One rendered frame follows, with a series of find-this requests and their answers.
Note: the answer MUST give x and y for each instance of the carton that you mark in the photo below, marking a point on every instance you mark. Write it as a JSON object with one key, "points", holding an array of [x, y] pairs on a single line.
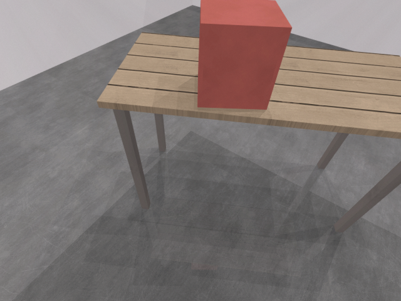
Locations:
{"points": [[241, 47]]}

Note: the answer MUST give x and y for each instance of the table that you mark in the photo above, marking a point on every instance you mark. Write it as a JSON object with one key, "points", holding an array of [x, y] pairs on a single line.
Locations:
{"points": [[348, 92]]}

